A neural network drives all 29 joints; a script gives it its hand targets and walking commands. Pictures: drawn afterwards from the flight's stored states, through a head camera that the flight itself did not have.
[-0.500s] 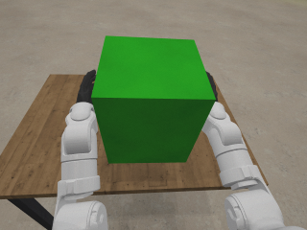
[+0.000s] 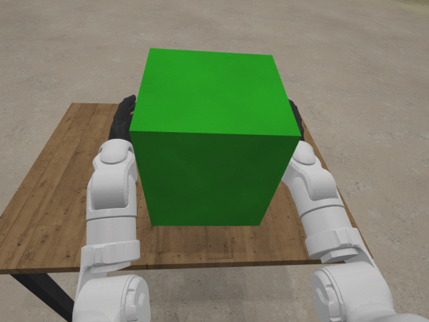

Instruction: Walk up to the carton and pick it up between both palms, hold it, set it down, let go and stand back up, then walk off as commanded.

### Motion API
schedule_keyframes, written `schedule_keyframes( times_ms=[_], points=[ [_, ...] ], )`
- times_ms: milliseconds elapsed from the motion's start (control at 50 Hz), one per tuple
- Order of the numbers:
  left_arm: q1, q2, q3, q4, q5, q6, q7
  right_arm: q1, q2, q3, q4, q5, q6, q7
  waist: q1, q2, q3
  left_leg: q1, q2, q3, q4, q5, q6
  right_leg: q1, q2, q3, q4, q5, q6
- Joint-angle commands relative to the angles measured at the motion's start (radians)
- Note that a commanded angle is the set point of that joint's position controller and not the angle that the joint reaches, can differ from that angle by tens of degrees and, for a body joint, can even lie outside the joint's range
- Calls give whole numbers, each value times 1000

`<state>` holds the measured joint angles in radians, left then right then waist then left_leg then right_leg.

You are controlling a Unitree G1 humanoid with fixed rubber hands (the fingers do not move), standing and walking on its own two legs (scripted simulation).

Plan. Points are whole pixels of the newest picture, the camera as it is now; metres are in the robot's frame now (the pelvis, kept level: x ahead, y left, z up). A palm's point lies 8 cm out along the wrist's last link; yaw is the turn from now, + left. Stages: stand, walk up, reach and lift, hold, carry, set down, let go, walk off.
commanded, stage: hold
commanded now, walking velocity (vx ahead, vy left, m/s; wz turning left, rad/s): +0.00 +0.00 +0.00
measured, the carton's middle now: (209, 144) +0.36 +0.01 +0.17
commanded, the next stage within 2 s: none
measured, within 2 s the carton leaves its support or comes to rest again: neither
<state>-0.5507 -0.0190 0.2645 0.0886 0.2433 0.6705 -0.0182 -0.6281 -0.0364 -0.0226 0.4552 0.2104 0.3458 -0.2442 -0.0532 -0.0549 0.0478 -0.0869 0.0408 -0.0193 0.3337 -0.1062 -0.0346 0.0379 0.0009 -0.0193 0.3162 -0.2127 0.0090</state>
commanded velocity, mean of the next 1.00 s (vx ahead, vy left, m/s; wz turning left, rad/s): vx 0.00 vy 0.00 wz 0.00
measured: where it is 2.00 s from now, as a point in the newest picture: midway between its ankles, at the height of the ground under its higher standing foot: outside the picture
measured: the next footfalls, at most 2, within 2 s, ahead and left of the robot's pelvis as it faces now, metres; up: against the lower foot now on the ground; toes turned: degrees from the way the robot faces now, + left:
none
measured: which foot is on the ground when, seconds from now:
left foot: down 0.00-1.00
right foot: down 0.00-1.00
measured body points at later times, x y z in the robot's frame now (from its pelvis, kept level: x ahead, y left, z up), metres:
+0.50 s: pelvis +0.00 +0.00 +0.00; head -0.04 +0.03 +0.45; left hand +0.37 +0.17 +0.18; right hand +0.38 -0.14 +0.17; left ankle +0.06 +0.14 -0.75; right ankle -0.01 -0.12 -0.75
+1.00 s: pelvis +0.00 +0.00 +0.00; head -0.03 +0.02 +0.45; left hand +0.38 +0.16 +0.18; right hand +0.38 -0.14 +0.17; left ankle +0.06 +0.14 -0.75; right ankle -0.01 -0.12 -0.75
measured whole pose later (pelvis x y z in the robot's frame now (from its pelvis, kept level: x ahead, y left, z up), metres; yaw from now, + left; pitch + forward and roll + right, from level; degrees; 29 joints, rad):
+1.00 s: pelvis +0.00 +0.00 +0.00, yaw +0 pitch -8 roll +0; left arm -0.54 -0.02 0.26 0.08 0.24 0.67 -0.01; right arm -0.62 -0.04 -0.01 0.45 0.22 0.35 -0.24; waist -0.05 -0.05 0.05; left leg -0.08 0.04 -0.02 0.33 -0.11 -0.03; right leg 0.04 0.00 -0.02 0.31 -0.22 0.01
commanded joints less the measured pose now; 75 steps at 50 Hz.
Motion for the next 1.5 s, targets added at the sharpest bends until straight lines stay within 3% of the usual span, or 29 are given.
schedule_keyframes(
  times_ms=[0, 80, 180, 340, 420, 580, 720, 880, 980, 1040, 1160, 1280, 1320, 1460, 1480],
  points=[
    [-655, -537, -545, -86, -134, -60, -124, -768, 590, 415, -308, 71, -62, 105, -13, 92, -447, 314, -73, 37, 4, 173, 0, -154, 57, -45, -83, 183, 61],
    [-667, -524, -517, -51, -118, -59, -129, -785, 595, 404, -289, 61, -67, 113, -2, 84, -414, 285, -73, 46, -12, 120, 11, -153, 52, -44, -86, 145, 60],
    [-704, -560, -564, -109, -145, -75, -114, -798, 612, 421, -320, 81, -79, 113, -9, 112, -493, 329, -70, 36, 12, 198, -6, -152, 59, -46, -73, 199, 59],
    [-655, -530, -499, -10, -105, -60, -125, -770, 584, 380, -241, 55, -64, 116, -2, 85, -387, 287, -69, 43, -18, 102, 10, -170, 52, -44, -95, 115, 61],
    [-692, -566, -567, -103, -149, -78, -115, -787, 605, 422, -328, 81, -80, 113, -17, 101, -501, 331, -67, 33, 10, 217, -7, -139, 61, -47, -73, 219, 61],
    [-646, -537, -525, -55, -117, -62, -117, -760, 587, 410, -280, 67, -64, 112, -5, 85, -423, 303, -71, 39, -3, 141, 5, -158, 55, -43, -87, 158, 64],
    [-661, -547, -561, -115, -144, -70, -115, -787, 608, 446, -357, 90, -73, 103, -6, 89, -487, 317, -75, 36, 15, 204, -1, -137, 57, -38, -74, 243, 69],
    [-644, -524, -535, -94, -128, -57, -125, -761, 597, 435, -328, 79, -60, 100, -4, 82, -441, 302, -75, 39, 1, 171, 5, -135, 54, -39, -79, 216, 69],
    [-638, -535, -569, -155, -147, -62, -123, -753, 607, 476, -389, 99, -62, 95, -8, 84, -509, 328, -79, 36, 23, 250, -5, -108, 59, -36, -61, 317, 75],
    [-612, -528, -541, -132, -126, -52, -128, -720, 597, 450, -339, 91, -50, 93, -13, 82, -441, 319, -79, 37, 17, 222, -2, -124, 59, -36, -74, 274, 72],
    [-625, -520, -561, -160, -134, -48, -127, -706, 586, 450, -349, 87, -48, 96, -23, 97, -437, 325, -77, 36, 15, 223, -9, -132, 60, -43, -75, 258, 68],
    [-602, -533, -582, -179, -140, -45, -127, -722, 587, 470, -383, 98, -56, 96, -17, 99, -455, 330, -76, 33, 21, 243, -10, -128, 63, -44, -66, 284, 67],
    [-600, -521, -544, -130, -122, -40, -130, -725, 584, 453, -355, 91, -49, 97, -9, 81, -416, 314, -77, 38, 12, 203, 0, -132, 59, -43, -76, 248, 68],
    [-648, -533, -579, -181, -149, -54, -122, -766, 598, 461, -398, 98, -67, 103, -10, 92, -498, 329, -74, 36, 20, 224, -6, -126, 64, -48, -66, 255, 64],
    [-654, -530, -564, -145, -141, -54, -120, -759, 590, 445, -365, 89, -62, 103, -7, 90, -467, 321, -73, 36, 14, 197, -3, -141, 61, -45, -75, 227, 64]
  ],
)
